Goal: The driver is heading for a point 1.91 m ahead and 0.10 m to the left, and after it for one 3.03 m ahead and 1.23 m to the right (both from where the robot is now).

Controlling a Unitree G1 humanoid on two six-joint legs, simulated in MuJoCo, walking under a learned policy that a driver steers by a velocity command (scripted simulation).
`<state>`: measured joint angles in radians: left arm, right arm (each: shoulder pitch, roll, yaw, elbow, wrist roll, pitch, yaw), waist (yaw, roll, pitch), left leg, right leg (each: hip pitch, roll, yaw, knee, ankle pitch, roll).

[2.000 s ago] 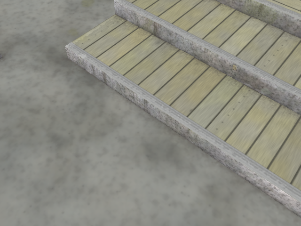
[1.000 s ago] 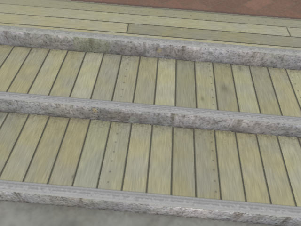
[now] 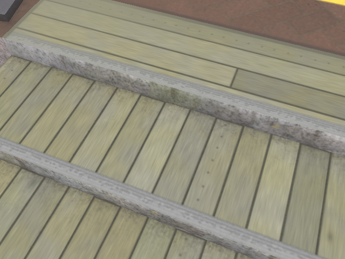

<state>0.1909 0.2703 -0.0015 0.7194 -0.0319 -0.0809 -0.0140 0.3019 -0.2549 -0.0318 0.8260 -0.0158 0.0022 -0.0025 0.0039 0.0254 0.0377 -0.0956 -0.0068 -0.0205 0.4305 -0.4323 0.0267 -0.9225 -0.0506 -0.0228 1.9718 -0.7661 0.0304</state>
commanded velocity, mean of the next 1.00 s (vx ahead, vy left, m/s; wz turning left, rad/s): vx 0.06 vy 0.00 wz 0.33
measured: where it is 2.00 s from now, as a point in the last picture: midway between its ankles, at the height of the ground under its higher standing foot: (129, 154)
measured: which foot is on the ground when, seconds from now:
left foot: down 0.00-0.10, up 0.12-0.66, down 0.68-1.00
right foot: up 0.00-0.10, down 0.12-1.00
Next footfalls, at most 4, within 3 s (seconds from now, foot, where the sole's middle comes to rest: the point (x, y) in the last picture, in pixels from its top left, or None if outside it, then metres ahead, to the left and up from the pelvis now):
0.12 right None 0.32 -0.08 -0.67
0.68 left None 0.25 0.14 -0.67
1.60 left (95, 170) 0.64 0.31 -0.57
2.06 right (151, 102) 0.87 0.12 -0.47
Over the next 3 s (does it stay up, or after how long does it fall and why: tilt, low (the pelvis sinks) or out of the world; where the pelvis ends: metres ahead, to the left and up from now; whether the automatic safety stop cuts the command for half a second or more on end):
stays up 1.18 0.29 0.31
